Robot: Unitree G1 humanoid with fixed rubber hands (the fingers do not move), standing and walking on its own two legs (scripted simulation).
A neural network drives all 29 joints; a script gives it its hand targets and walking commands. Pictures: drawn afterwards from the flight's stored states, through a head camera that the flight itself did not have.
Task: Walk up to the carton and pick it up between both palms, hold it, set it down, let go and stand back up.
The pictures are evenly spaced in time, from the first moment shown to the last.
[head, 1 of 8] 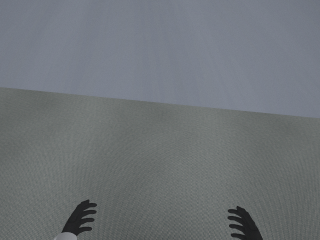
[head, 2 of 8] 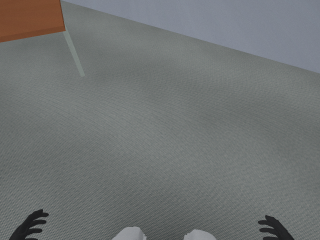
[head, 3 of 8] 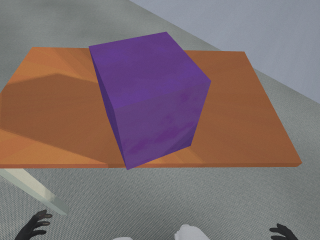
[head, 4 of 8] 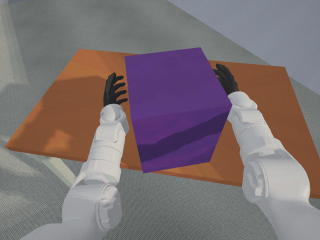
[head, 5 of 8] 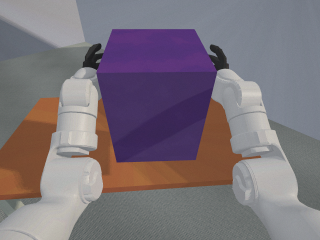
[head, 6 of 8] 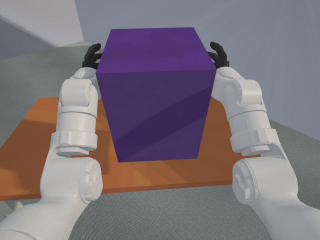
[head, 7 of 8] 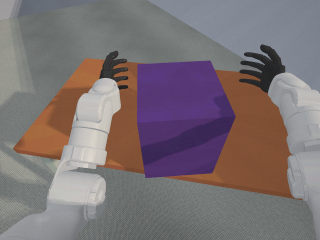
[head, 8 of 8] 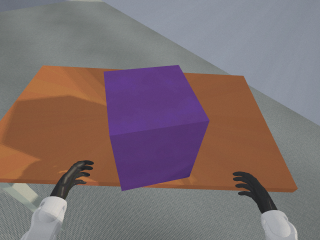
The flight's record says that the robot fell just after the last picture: no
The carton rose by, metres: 0.18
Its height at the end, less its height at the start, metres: +0.00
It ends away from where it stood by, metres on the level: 0.02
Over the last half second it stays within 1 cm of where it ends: yes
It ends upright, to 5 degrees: yes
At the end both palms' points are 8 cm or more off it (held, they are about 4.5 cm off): yes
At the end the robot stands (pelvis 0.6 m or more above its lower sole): yes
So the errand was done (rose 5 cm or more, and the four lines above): yes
